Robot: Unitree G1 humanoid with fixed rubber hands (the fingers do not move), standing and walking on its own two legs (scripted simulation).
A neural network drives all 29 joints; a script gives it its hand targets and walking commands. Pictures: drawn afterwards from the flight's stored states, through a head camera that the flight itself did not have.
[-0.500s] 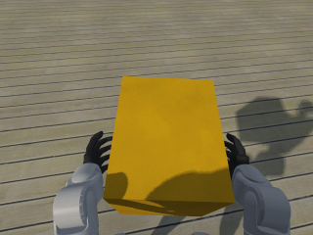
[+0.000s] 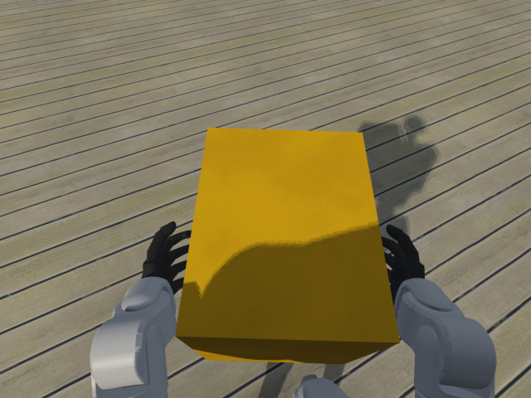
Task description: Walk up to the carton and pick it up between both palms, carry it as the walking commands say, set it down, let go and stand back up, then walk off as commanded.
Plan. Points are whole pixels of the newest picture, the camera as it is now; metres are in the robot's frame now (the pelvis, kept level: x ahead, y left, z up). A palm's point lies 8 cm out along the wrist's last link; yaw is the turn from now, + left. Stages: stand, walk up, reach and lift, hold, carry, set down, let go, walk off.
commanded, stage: carry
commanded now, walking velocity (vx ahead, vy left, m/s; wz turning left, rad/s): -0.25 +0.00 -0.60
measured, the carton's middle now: (280, 253) +0.32 +0.00 +0.04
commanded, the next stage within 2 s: none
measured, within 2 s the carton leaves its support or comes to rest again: neither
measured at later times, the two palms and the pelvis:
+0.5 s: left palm (287, 385) +0.13 +0.00 +0.08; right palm out of the picture +0.03 -0.29 +0.05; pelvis -0.14 -0.07 -0.01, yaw -18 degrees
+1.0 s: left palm out of the picture +0.08 +0.03 +0.11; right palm out of the picture -0.06 -0.25 +0.11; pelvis -0.20 -0.01 +0.01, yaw -28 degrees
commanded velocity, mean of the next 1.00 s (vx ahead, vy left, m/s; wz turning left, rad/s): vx -0.15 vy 0.08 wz -0.37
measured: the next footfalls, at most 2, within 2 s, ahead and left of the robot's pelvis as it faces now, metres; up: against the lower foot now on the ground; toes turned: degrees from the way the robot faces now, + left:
right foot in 0.40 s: -0.11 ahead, -0.21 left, +0.00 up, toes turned -14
left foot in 0.80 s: -0.10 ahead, +0.01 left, +0.00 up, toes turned -20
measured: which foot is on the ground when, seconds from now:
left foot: down 0.00-0.40, up 0.42-0.78, down 0.80-1.00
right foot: up 0.00-0.38, down 0.40-0.82, up 0.84-1.00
